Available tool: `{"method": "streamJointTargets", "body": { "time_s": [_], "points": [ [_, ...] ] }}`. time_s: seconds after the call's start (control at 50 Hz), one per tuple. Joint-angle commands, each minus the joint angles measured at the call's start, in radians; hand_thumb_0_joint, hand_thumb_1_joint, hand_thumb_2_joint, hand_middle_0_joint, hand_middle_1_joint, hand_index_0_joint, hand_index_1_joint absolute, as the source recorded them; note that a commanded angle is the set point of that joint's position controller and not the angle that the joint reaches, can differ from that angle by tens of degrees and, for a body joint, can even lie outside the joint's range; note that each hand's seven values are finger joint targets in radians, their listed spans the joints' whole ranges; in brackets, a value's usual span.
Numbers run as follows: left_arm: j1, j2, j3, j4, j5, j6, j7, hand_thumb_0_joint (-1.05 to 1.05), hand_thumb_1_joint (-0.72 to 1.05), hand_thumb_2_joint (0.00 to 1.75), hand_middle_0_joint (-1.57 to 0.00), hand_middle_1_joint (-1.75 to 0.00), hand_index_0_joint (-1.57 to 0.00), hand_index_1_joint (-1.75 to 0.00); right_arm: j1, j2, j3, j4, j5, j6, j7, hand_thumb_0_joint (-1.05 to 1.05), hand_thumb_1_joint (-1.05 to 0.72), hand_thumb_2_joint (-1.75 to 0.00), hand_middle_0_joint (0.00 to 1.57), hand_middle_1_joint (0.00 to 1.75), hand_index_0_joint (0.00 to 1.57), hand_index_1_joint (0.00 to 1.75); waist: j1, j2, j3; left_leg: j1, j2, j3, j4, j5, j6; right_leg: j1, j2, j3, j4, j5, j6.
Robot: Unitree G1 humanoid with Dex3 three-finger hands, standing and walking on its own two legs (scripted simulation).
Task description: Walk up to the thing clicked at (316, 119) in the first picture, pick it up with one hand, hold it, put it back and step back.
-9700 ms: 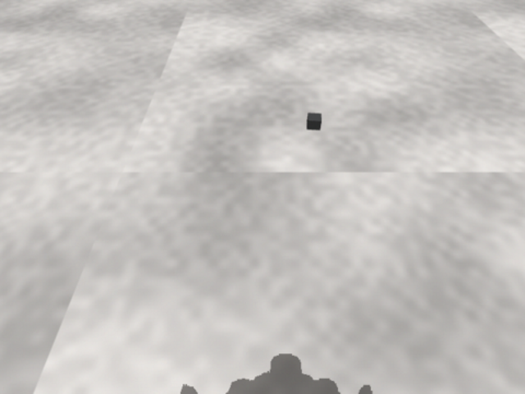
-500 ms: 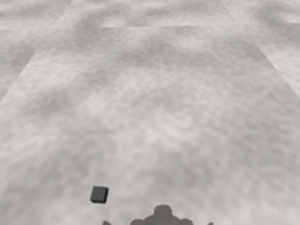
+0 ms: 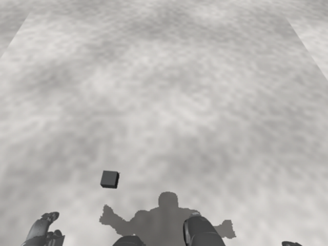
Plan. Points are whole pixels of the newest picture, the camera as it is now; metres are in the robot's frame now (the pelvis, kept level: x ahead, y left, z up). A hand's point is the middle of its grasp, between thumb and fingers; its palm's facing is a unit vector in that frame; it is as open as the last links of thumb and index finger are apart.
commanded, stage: walk up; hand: left
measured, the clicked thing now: (110, 179) +0.48 +0.30 -0.71
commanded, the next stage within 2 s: none
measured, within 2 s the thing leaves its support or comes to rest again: neither
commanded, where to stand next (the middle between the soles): +0.10 +0.00 m, yaw -3 degrees
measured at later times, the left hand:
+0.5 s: hand (82, 235) +0.15 +0.21 -0.11, palm faces -0.12 -0.89 -0.44, open 7.4 cm
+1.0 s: hand (73, 244) +0.13 +0.24 -0.15, palm faces -0.07 -0.91 -0.42, open 7.4 cm
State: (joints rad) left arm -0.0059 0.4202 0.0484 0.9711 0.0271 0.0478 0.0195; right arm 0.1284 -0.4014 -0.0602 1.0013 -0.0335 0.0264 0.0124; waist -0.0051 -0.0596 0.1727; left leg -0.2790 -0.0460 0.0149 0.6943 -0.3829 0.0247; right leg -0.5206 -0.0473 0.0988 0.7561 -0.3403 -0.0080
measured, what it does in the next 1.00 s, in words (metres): steps on the spot: right foot, then left foot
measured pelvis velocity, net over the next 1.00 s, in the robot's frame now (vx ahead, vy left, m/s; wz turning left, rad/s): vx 0.02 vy -0.03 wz -0.06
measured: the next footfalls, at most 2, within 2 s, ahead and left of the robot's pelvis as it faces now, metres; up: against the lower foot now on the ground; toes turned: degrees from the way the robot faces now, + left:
right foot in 0.38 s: +0.09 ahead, -0.19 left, +0.00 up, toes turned -6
left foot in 0.78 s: +0.12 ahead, +0.09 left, +0.00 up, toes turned -6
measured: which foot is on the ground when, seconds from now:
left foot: down 0.00-0.40, up 0.42-0.76, down 0.78-1.00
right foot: up 0.00-0.36, down 0.38-0.80, up 0.82-1.00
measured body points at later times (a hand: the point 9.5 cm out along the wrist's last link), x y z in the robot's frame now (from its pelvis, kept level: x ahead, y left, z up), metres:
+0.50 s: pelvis +0.03 -0.06 +0.02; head +0.05 -0.08 +0.47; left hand +0.16 +0.26 -0.08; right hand +0.02 -0.40 -0.11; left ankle +0.01 +0.09 -0.66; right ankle +0.05 -0.18 -0.71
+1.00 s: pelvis +0.02 -0.03 +0.00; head +0.08 -0.03 +0.44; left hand +0.14 +0.29 -0.12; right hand +0.12 -0.35 -0.11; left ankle +0.09 +0.10 -0.71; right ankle +0.00 -0.15 -0.69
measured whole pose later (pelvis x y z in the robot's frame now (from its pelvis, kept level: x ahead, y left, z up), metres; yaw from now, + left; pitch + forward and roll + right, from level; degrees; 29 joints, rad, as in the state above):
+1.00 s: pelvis +0.02 -0.03 +0.00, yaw -4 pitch -2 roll +0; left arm 0.14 0.41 0.04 0.92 0.00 0.01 0.03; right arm 0.13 -0.38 -0.03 0.85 -0.02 0.01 0.01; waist 0.01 -0.01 0.16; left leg -0.40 0.01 -0.01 0.71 -0.27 0.00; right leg -0.37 0.01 0.04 0.93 -0.55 -0.03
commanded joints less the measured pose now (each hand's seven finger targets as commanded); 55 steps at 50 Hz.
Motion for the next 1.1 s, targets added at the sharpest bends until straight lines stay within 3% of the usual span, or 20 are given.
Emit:
{"method": "streamJointTargets", "body": {
  "time_s": [0.0, 0.16, 0.26, 0.34, 0.36, 0.38, 0.4, 0.42, 0.5, 0.64, 0.74, 0.76, 0.8, 0.88, 0.96, 1.0, 1.02, 1.04, 1.06, 1.08],
  "points": [
    [0.055, 0.194, 0.044, -0.044, -0.014, -0.001, 0.002, 0.0, 0.9, 0.9, -0.2, -0.3, -0.2, -0.3, -0.111, -0.293, -0.061, -0.094, -0.007, -0.054, -0.032, 0.0, -0.9, -0.9, 0.2, 0.3, 0.2, 0.3, 0.034, 0.129, -0.107, -0.076, 0.347, -0.384, -0.407, 0.129, 0.149, 0.031, 0.088, 0.146, 0.316, -0.094, -0.014],
    [0.019, 0.224, 0.06, -0.121, 0.013, -0.051, -0.06, 0.0, 0.9, 0.9, -0.2, -0.3, -0.2, -0.3, 0.212, -0.31, -0.104, -0.084, -0.002, -0.107, -0.021, 0.0, -0.9, -0.9, 0.2, 0.3, 0.2, 0.3, -0.108, 0.176, -0.114, 0.462, 0.386, -0.43, -0.457, -0.161, 0.203, -0.243, 0.038, 0.074, 0.125, -0.106, 0.015],
    [0.105, 0.191, 0.051, -0.103, -0.007, -0.096, -0.072, 0.0, 0.9, 0.9, -0.2, -0.3, -0.2, -0.3, 0.177, -0.282, -0.087, -0.142, -0.008, -0.093, 0.009, 0.0, -0.9, -0.9, 0.2, 0.3, 0.2, 0.3, -0.074, 0.281, -0.054, 0.201, 0.296, -0.186, -0.454, -0.03, 0.185, 0.051, 0.032, -0.09, -0.08, -0.089, 0.012],
    [0.339, 0.168, 0.061, -0.031, -0.009, -0.118, -0.04, 0.0, 0.9, 0.9, -0.2, -0.3, -0.2, -0.3, 0.113, -0.218, -0.054, -0.189, 0.009, -0.053, 0.019, 0.0, -0.9, -0.9, 0.2, 0.3, 0.2, 0.3, 0.04, 0.191, -0.146, -0.009, 0.198, -0.023, -0.155, 0.214, 0.111, 0.475, 0.09, -0.192, -0.356, 0.15, 0.002],
    [0.393, 0.202, 0.075, -0.018, -0.004, -0.123, -0.025, 0.0, 0.9, 0.9, -0.2, -0.3, -0.2, -0.3, 0.144, -0.147, -0.03, -0.196, 0.018, -0.047, 0.016, 0.0, -0.9, -0.9, 0.2, 0.3, 0.2, 0.3, 0.066, 0.026, -0.196, -0.096, 0.148, 0.011, 0.022, 0.127, 0.075, 0.592, 0.036, -0.096, -0.387, 0.161, 0.004],
    [0.414, 0.303, 0.097, -0.043, 0.009, -0.133, -0.011, 0.0, 0.9, 0.9, -0.2, -0.3, -0.2, -0.3, 0.15, -0.09, -0.007, -0.232, 0.027, -0.044, 0.014, 0.0, -0.9, -0.9, 0.2, 0.3, 0.2, 0.3, 0.072, -0.197, -0.205, -0.314, 0.031, 0.037, 0.237, -0.161, 0.013, 0.631, -0.225, 0.336, -0.484, 0.024, -0.092],
    [0.385, 0.365, 0.096, -0.066, 0.003, -0.128, -0.009, 0.0, 0.9, 0.9, -0.2, -0.3, -0.2, -0.3, 0.115, -0.183, -0.037, -0.221, 0.02, -0.026, 0.0, 0.0, -0.9, -0.9, 0.2, 0.3, 0.2, 0.3, 0.083, -0.089, -0.156, -0.307, 0.044, -0.116, 0.346, -0.226, 0.011, 0.474, -0.374, 0.534, -0.534, -0.098, -0.227],
    [0.321, 0.335, 0.09, -0.092, -0.007, -0.126, -0.007, 0.0, 0.9, 0.9, -0.2, -0.3, -0.2, -0.3, 0.138, -0.219, -0.048, -0.196, 0.028, -0.025, -0.006, 0.0, -0.9, -0.9, 0.2, 0.3, 0.2, 0.3, 0.055, -0.021, -0.103, -0.311, 0.069, -0.168, 0.403, -0.189, 0.004, 0.436, -0.364, 0.465, -0.506, -0.045, -0.268],
    [0.248, 0.257, 0.067, -0.118, -0.017, -0.132, 0.014, 0.0, 0.9, 0.9, -0.2, -0.3, -0.2, -0.3, 0.251, -0.205, -0.052, -0.133, 0.021, -0.01, 0.003, 0.0, -0.9, -0.9, 0.2, 0.3, 0.2, 0.3, -0.005, -0.049, -0.091, -0.209, 0.082, -0.191, 0.348, -0.026, -0.019, 0.325, -0.22, 0.122, -0.438, 0.278, -0.181],
    [0.152, 0.231, 0.06, -0.177, -0.016, -0.103, 0.025, 0.0, 0.9, 0.9, -0.2, -0.3, -0.2, -0.3, 0.188, -0.184, -0.052, -0.155, 0.031, 0.011, -0.004, 0.0, -0.9, -0.9, 0.2, 0.3, 0.2, 0.3, 0.0, -0.134, -0.127, -0.085, 0.046, -0.083, 0.178, -0.001, -0.038, 0.253, -0.221, -0.002, -0.268, 0.694, -0.195],
    [0.15, 0.235, 0.05, -0.17, -0.035, -0.064, 0.03, 0.0, 0.9, 0.9, -0.2, -0.3, -0.2, -0.3, 0.164, -0.189, -0.055, -0.16, 0.018, -0.011, -0.008, 0.0, -0.9, -0.9, 0.2, 0.3, 0.2, 0.3, -0.018, -0.092, -0.196, 0.034, 0.033, -0.013, -0.162, 0.284, -0.001, 0.25, -0.159, -0.015, -0.038, 0.565, -0.119],
    [0.164, 0.195, 0.041, -0.174, -0.045, -0.059, 0.033, 0.0, 0.9, 0.9, -0.2, -0.3, -0.2, -0.3, 0.158, -0.243, -0.07, -0.175, -0.001, -0.016, -0.01, 0.0, -0.9, -0.9, 0.2, 0.3, 0.2, 0.3, -0.017, 0.043, -0.226, 0.074, 0.145, -0.169, -0.203, 0.543, 0.036, 0.203, -0.093, -0.047, 0.068, 0.409, -0.058],
    [0.171, 0.182, 0.041, -0.162, -0.055, -0.038, 0.049, 0.0, 0.9, 0.9, -0.2, -0.3, -0.2, -0.3, 0.129, -0.338, -0.088, -0.197, 0.021, -0.023, -0.005, 0.0, -0.9, -0.9, 0.2, 0.3, 0.2, 0.3, -0.04, 0.27, -0.29, 0.12, 0.394, -0.487, -0.222, 0.802, 0.253, 0.103, 0.092, -0.042, 0.351, -0.365, -0.016],
    [0.211, 0.184, 0.044, -0.111, -0.05, -0.039, 0.036, 0.0, 0.9, 0.9, -0.2, -0.3, -0.2, -0.3, 0.018, -0.245, -0.06, -0.215, 0.02, -0.025, -0.027, 0.0, -0.9, -0.9, 0.2, 0.3, 0.2, 0.3, 0.018, 0.222, -0.223, 0.029, 0.289, -0.277, -0.195, 0.491, 0.202, 0.079, 0.067, 0.01, 0.413, -0.214, -0.031],
    [0.212, 0.151, 0.041, -0.087, -0.021, -0.059, 0.0, 0.0, 0.9, 0.9, -0.2, -0.3, -0.2, -0.3, 0.029, -0.239, -0.049, -0.198, 0.003, -0.036, -0.024, 0.0, -0.9, -0.9, 0.2, 0.3, 0.2, 0.3, -0.009, 0.218, -0.233, 0.019, 0.281, -0.306, -0.216, 0.141, 0.183, 0.213, 0.047, -0.085, -0.005, -0.221, -0.008],
    [0.28, 0.139, 0.045, -0.043, -0.005, -0.069, 0.001, 0.0, 0.9, 0.9, -0.2, -0.3, -0.2, -0.3, -0.014, -0.232, -0.035, -0.199, 0.012, -0.031, -0.019, 0.0, -0.9, -0.9, 0.2, 0.3, 0.2, 0.3, 0.042, 0.197, -0.216, -0.108, 0.261, -0.261, -0.157, 0.095, 0.139, 0.397, 0.053, -0.103, -0.258, -0.048, -0.03],
    [0.279, 0.166, 0.05, -0.044, 0.007, -0.083, 0.006, 0.0, 0.9, 0.9, -0.2, -0.3, -0.2, -0.3, 0.0, -0.183, -0.017, -0.194, 0.02, -0.029, -0.019, 0.0, -0.9, -0.9, 0.2, 0.3, 0.2, 0.3, 0.041, 0.112, -0.213, -0.156, 0.219, -0.216, -0.073, 0.117, 0.085, 0.457, 0.017, 0.001, -0.368, -0.038, -0.044],
    [0.234, 0.25, 0.067, -0.065, 0.02, -0.092, 0.007, 0.0, 0.9, 0.9, -0.2, -0.3, -0.2, -0.3, 0.0, -0.125, -0.003, -0.203, 0.031, -0.031, -0.012, 0.0, -0.9, -0.9, 0.2, 0.3, 0.2, 0.3, 0.033, -0.091, -0.162, -0.277, 0.073, -0.118, 0.044, -0.028, 0.006, 0.375, -0.19, 0.37, -0.46, -0.185, -0.135],
    [0.126, 0.309, 0.068, -0.09, 0.019, -0.09, -0.002, 0.0, 0.9, 0.9, -0.2, -0.3, -0.2, -0.3, -0.046, -0.184, -0.023, -0.177, 0.028, -0.033, -0.027, 0.0, -0.9, -0.9, 0.2, 0.3, 0.2, 0.3, 0.024, -0.104, -0.107, -0.107, 0.056, -0.108, 0.13, -0.172, -0.004, 0.105, -0.313, 0.45, -0.477, -0.252, -0.228],
    [0.069, 0.245, 0.054, -0.111, 0.007, -0.091, -0.008, 0.0, 0.9, 0.9, -0.2, -0.3, -0.2, -0.3, -0.002, -0.199, -0.03, -0.143, 0.034, -0.042, -0.022, 0.0, -0.9, -0.9, 0.2, 0.3, 0.2, 0.3, -0.021, -0.015, -0.079, -0.001, 0.078, -0.106, 0.089, -0.1, -0.01, 0.066, -0.264, 0.34, -0.428, -0.184, -0.217]
  ]
}}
